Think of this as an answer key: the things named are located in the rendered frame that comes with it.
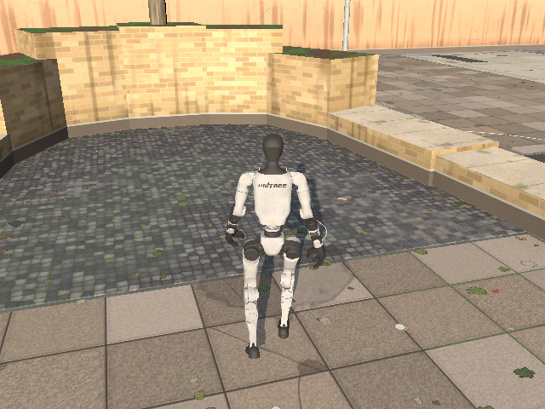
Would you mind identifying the robot right forearm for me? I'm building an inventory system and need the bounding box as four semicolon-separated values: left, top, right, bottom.
305;206;324;248

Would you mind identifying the robot right hand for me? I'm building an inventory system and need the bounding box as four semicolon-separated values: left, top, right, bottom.
307;245;326;268

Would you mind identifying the robot left hand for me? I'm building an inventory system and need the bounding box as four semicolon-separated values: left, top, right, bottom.
225;230;244;246

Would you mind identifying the robot left forearm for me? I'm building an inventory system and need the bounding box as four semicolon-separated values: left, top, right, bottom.
226;204;241;233

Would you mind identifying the robot left foot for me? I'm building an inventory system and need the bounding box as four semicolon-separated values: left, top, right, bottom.
245;344;260;359

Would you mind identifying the robot right upper arm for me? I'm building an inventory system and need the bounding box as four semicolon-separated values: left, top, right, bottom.
290;171;313;220

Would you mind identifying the robot left upper arm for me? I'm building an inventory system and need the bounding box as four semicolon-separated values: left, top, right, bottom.
232;171;255;216

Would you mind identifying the right robot thigh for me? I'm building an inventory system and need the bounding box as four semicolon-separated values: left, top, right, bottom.
280;237;301;288

